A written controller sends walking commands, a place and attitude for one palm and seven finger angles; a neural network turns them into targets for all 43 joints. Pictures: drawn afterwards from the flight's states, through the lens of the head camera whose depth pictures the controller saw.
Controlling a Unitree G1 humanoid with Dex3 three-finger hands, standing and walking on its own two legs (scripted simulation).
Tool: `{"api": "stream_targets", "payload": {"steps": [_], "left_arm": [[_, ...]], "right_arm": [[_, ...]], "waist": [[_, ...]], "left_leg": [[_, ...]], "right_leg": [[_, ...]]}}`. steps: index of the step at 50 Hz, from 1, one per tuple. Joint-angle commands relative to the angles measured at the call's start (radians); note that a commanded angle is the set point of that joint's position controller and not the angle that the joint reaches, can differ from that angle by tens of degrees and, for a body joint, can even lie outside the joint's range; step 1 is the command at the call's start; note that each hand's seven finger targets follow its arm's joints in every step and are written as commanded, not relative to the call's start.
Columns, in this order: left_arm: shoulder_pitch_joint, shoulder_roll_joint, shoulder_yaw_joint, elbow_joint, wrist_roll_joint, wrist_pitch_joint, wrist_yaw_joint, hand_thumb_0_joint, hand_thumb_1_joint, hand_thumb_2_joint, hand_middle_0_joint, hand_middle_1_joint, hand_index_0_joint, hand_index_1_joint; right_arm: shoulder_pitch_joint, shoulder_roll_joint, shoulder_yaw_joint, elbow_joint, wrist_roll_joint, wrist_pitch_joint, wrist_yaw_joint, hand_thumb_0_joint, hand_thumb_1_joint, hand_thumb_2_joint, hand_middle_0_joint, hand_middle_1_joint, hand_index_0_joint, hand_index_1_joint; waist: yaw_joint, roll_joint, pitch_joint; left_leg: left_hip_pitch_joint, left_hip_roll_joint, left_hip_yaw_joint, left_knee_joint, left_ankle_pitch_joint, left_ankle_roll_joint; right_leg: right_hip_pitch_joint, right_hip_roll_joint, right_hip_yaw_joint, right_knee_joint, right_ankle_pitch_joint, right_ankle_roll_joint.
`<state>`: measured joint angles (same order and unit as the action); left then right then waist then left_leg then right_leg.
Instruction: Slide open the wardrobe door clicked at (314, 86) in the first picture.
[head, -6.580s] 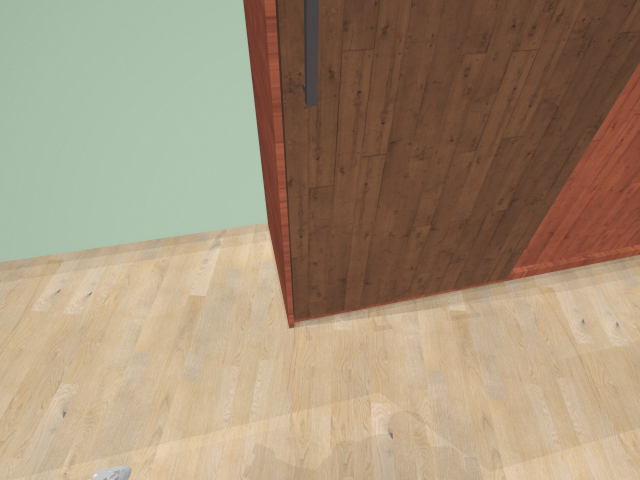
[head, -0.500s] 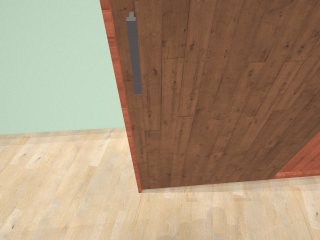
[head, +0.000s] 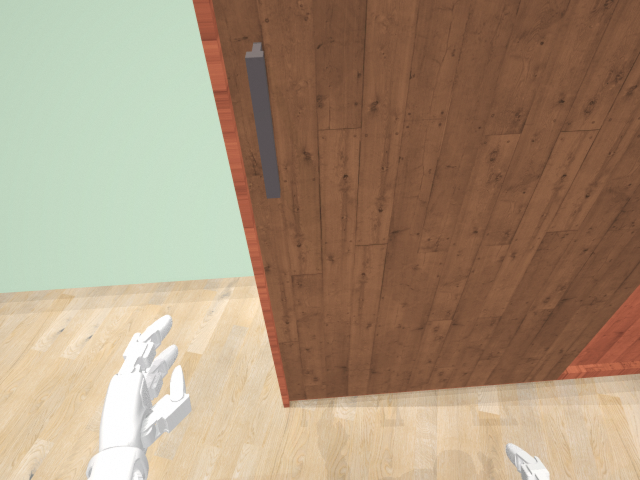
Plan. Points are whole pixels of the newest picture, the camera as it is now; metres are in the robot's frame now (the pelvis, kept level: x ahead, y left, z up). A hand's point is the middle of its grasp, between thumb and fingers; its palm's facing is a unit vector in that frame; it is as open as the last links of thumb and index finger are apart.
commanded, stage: raise the hand with hooked fingers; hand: left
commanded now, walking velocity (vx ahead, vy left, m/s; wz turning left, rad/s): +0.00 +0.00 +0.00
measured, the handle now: (266, 125) +0.50 +0.09 +0.23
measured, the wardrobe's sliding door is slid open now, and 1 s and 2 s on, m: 0.00 0.00 0.00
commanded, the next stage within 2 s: move the hooked fingers beside the handle in 1.86 s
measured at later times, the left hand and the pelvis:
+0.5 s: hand (165, 388) +0.21 +0.18 +0.08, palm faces -0.04 -0.99 -0.10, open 10.6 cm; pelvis -0.01 -0.03 -0.02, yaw +1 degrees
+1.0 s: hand (52, 305) +0.24 +0.26 +0.19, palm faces +0.16 -0.98 -0.08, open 13.4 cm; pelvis -0.01 +0.00 +0.01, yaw +0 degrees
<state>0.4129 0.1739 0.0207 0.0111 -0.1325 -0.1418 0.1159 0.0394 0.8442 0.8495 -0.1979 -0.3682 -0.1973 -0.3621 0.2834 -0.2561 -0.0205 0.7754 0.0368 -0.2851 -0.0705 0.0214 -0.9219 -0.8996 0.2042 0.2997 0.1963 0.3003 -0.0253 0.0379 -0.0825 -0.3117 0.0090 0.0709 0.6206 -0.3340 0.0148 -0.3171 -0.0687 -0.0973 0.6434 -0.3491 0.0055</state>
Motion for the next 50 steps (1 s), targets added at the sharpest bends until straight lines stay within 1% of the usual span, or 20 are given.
{"api": "stream_targets", "payload": {"steps": [1, 2, 4, 6, 8, 10, 12, 15, 17, 19, 21, 24, 26, 28, 31, 35, 36, 41, 46, 50], "left_arm": [[0.357, 0.016, 0.161, 0.124, -0.086, -0.252, -0.204, 0.000, 0.597, 0.770, -0.222, -0.495, -0.222, -0.495], [0.337, 0.035, 0.193, 0.093, -0.125, -0.313, -0.280, 0.000, 0.573, 0.760, -0.223, -0.510, -0.223, -0.510], [0.316, 0.116, 0.259, 0.009, -0.112, -0.319, -0.318, 0.000, 0.527, 0.740, -0.227, -0.540, -0.227, -0.540], [0.218, 0.172, 0.276, -0.151, -0.100, -0.265, -0.297, 0.000, 0.480, 0.720, -0.230, -0.570, -0.230, -0.570], [0.125, 0.175, 0.277, -0.334, -0.100, -0.257, -0.255, 0.000, 0.433, 0.700, -0.233, -0.600, -0.233, -0.600], [0.016, 0.180, 0.287, -0.477, -0.106, -0.310, -0.216, 0.000, 0.387, 0.680, -0.237, -0.630, -0.237, -0.630], [-0.093, 0.159, 0.239, -0.553, -0.115, -0.379, -0.214, 0.000, 0.340, 0.660, -0.240, -0.660, -0.240, -0.660], [-0.183, 0.120, 0.144, -0.482, -0.145, -0.445, -0.301, 0.000, 0.270, 0.630, -0.245, -0.705, -0.245, -0.705], [-0.251, 0.144, 0.120, -0.410, -0.163, -0.414, -0.384, 0.000, 0.223, 0.610, -0.248, -0.735, -0.248, -0.735], [-0.197, 0.214, 0.190, -0.273, -0.175, -0.312, -0.443, 0.000, 0.177, 0.590, -0.252, -0.765, -0.252, -0.765], [-0.145, 0.286, 0.288, -0.127, -0.187, -0.170, -0.479, 0.000, 0.130, 0.570, -0.255, -0.795, -0.255, -0.795], [-0.115, 0.331, 0.411, -0.157, -0.240, -0.019, -0.463, 0.000, 0.060, 0.540, -0.260, -0.840, -0.260, -0.840], [-0.095, 0.344, 0.499, -0.210, -0.282, 0.014, -0.410, 0.000, 0.013, 0.520, -0.263, -0.870, -0.263, -0.870], [-0.117, 0.333, 0.525, -0.323, -0.292, -0.010, -0.356, 0.000, -0.033, 0.500, -0.267, -0.900, -0.267, -0.900], [-0.184, 0.295, 0.449, -0.416, -0.253, -0.064, -0.319, 0.000, -0.103, 0.470, -0.272, -0.945, -0.272, -0.945], [-0.283, 0.267, 0.348, -0.368, -0.212, -0.044, -0.366, 0.000, -0.197, 0.430, -0.278, -1.005, -0.278, -1.005], [-0.305, 0.279, 0.347, -0.333, -0.214, -0.017, -0.386, 0.000, -0.220, 0.420, -0.280, -1.020, -0.280, -1.020], [-0.454, 0.421, 0.467, -0.336, -0.222, 0.097, -0.404, 0.000, -0.337, 0.370, -0.288, -1.095, -0.288, -1.095], [-0.588, 0.441, 0.510, -0.407, -0.230, 0.131, -0.378, 0.000, -0.453, 0.320, -0.297, -1.170, -0.297, -1.170], [-0.643, 0.413, 0.475, -0.287, -0.225, 0.220, -0.407, 0.000, -0.500, 0.300, -0.300, -1.200, -0.300, -1.200]], "right_arm": [[-0.130, -0.105, -0.067, -0.227, -0.017, -0.041, 0.047, 0.000, -0.900, -0.900, 0.200, 0.300, 0.200, 0.300], [-0.151, -0.115, -0.067, -0.264, -0.024, -0.025, 0.061, 0.000, -0.900, -0.900, 0.200, 0.300, 0.200, 0.300], [-0.189, -0.113, -0.071, -0.346, -0.020, 0.007, 0.062, 0.000, -0.900, -0.900, 0.200, 0.300, 0.200, 0.300], [-0.203, -0.100, -0.065, -0.395, -0.018, 0.042, 0.059, 0.000, -0.900, -0.900, 0.200, 0.300, 0.200, 0.300], [-0.179, -0.074, -0.058, -0.431, -0.015, 0.056, 0.051, 0.000, -0.900, -0.900, 0.200, 0.300, 0.200, 0.300], [-0.120, -0.060, -0.053, -0.419, -0.020, 0.050, 0.043, 0.000, -0.900, -0.900, 0.200, 0.300, 0.200, 0.300], [-0.083, -0.066, -0.042, -0.383, -0.027, 0.035, 0.032, 0.000, -0.900, -0.900, 0.200, 0.300, 0.200, 0.300], [-0.080, -0.095, -0.023, -0.328, -0.013, -0.009, 0.014, 0.000, -0.900, -0.900, 0.200, 0.300, 0.200, 0.300], [-0.087, -0.114, -0.012, -0.312, 0.000, -0.027, -0.004, 0.000, -0.900, -0.900, 0.200, 0.300, 0.200, 0.300], [-0.095, -0.127, -0.011, -0.307, 0.011, -0.032, -0.024, 0.000, -0.900, -0.900, 0.200, 0.300, 0.200, 0.300], [-0.125, -0.128, -0.008, -0.312, 0.025, -0.021, -0.038, 0.000, -0.900, -0.900, 0.200, 0.300, 0.200, 0.300], [-0.182, -0.104, 0.007, -0.357, 0.022, -0.005, -0.045, 0.000, -0.900, -0.900, 0.200, 0.300, 0.200, 0.300], [-0.195, -0.080, 0.016, -0.364, 0.019, -0.007, -0.037, 0.000, -0.900, -0.900, 0.200, 0.300, 0.200, 0.300], [-0.172, -0.070, 0.019, -0.365, 0.017, -0.020, -0.023, 0.000, -0.900, -0.900, 0.200, 0.300, 0.200, 0.300], [-0.144, -0.080, 0.020, -0.353, 0.008, -0.057, -0.004, 0.000, -0.900, -0.900, 0.200, 0.300, 0.200, 0.300], [-0.115, -0.112, 0.015, -0.316, 0.021, -0.090, -0.010, 0.000, -0.900, -0.900, 0.200, 0.300, 0.200, 0.300], [-0.118, -0.121, 0.014, -0.310, 0.024, -0.090, -0.019, 0.000, -0.900, -0.900, 0.200, 0.300, 0.200, 0.300], [-0.149, -0.129, 0.025, -0.307, 0.033, -0.085, -0.054, 0.000, -0.900, -0.900, 0.200, 0.300, 0.200, 0.300], [-0.183, -0.107, 0.048, -0.310, 0.027, -0.085, -0.045, 0.000, -0.900, -0.900, 0.200, 0.300, 0.200, 0.300], [-0.195, -0.108, 0.057, -0.298, 0.039, -0.064, -0.042, 0.000, -0.900, -0.900, 0.200, 0.300, 0.200, 0.300]], "waist": [[0.119, -0.313, 0.119], [0.115, -0.257, 0.080], [0.141, -0.128, -0.011], [0.147, 0.038, -0.074], [0.118, 0.111, -0.168], [0.075, 0.138, -0.219], [0.013, 0.075, -0.183], [-0.051, 0.046, -0.085], [-0.070, 0.019, -0.038], [-0.042, -0.068, -0.049], [0.016, -0.110, -0.039], [0.097, -0.107, -0.122], [0.133, -0.124, -0.163], [0.134, -0.066, -0.166], [0.106, -0.024, -0.113], [0.059, 0.052, -0.063], [0.055, 0.010, -0.028], [0.089, -0.005, -0.037], [0.110, 0.102, -0.103], [0.096, 0.076, -0.030]], "left_leg": [[-0.225, -0.018, -0.047, 0.033, 0.085, -0.033], [-0.236, -0.032, -0.035, 0.069, 0.110, -0.039], [-0.256, -0.050, 0.008, 0.104, 0.148, -0.025], [-0.225, -0.052, 0.023, 0.105, 0.164, -0.017], [-0.161, -0.038, 0.015, 0.116, 0.213, -0.006], [-0.103, -0.024, -0.009, 0.147, 0.272, 0.005], [-0.094, -0.010, -0.041, 0.171, 0.248, 0.011], [-0.108, -0.002, -0.067, 0.186, 0.146, 0.012], [-0.112, 0.002, -0.079, 0.173, 0.090, 0.016], [-0.149, 0.000, -0.077, 0.149, 0.057, 0.017], [-0.178, -0.004, -0.069, 0.118, 0.045, 0.015], [-0.143, -0.015, -0.071, 0.060, 0.119, 0.008], [-0.104, -0.010, -0.080, 0.030, 0.191, 0.001], [-0.062, -0.010, -0.071, -0.004, 0.242, -0.003], [-0.017, -0.004, -0.059, -0.034, 0.278, 0.000], [0.045, -0.004, -0.052, -0.070, 0.212, 0.008], [0.042, -0.001, -0.054, -0.077, 0.199, 0.011], [0.093, -0.004, -0.078, -0.144, 0.163, 0.014], [0.194, -0.006, -0.086, -0.182, 0.284, -0.002], [0.199, -0.003, -0.088, -0.211, 0.276, -0.006]], "right_leg": [[-0.148, 0.058, 0.010, -0.018, 0.009, -0.030], [-0.118, 0.052, 0.015, 0.022, 0.088, -0.037], [-0.058, 0.042, 0.035, 0.076, 0.197, -0.039], [-0.036, 0.038, 0.058, 0.084, 0.226, -0.040], [-0.016, 0.045, 0.068, 0.090, 0.281, -0.036], [-0.040, 0.052, 0.076, 0.086, 0.353, -0.026], [-0.109, 0.065, 0.080, 0.073, 0.321, -0.019], [-0.193, 0.068, 0.086, 0.032, 0.189, -0.015], [-0.187, 0.062, 0.106, -0.011, 0.114, -0.014], [-0.141, 0.048, 0.135, -0.066, 0.036, -0.004], [-0.078, 0.025, 0.167, -0.112, -0.023, 0.004], [0.058, 0.000, 0.156, -0.119, 0.064, 0.015], [0.131, 0.006, 0.124, -0.098, 0.209, 0.018], [0.131, 0.025, 0.082, -0.084, 0.301, 0.011], [0.088, 0.051, 0.051, -0.082, 0.335, 0.000], [0.033, 0.063, 0.037, -0.122, 0.241, -0.008], [0.033, 0.063, 0.043, -0.142, 0.227, -0.006], [0.089, 0.065, 0.032, -0.196, 0.141, -0.012], [0.166, 0.075, 0.012, -0.195, 0.277, -0.028], [0.148, 0.076, 0.005, -0.219, 0.293, -0.027]]}}
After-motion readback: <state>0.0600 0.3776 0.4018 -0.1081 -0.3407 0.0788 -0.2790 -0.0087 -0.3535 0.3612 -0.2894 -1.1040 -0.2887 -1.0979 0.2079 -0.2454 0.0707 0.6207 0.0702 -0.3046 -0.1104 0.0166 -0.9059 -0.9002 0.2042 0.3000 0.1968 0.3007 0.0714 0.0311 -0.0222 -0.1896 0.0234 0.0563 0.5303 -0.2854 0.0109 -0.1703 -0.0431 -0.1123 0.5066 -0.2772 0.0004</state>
